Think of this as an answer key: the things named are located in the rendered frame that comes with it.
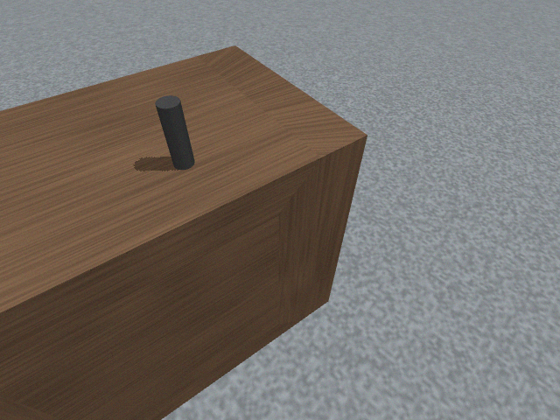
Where can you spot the can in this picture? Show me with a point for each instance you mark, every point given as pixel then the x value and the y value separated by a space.
pixel 173 122

